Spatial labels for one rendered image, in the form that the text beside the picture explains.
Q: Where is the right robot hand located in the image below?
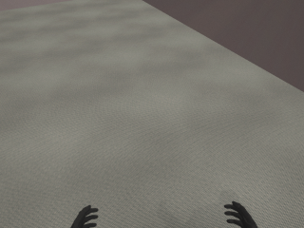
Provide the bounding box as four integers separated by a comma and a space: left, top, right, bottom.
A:
224, 201, 258, 228

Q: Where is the left robot hand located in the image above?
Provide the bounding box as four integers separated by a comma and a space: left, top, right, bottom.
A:
70, 205, 99, 228

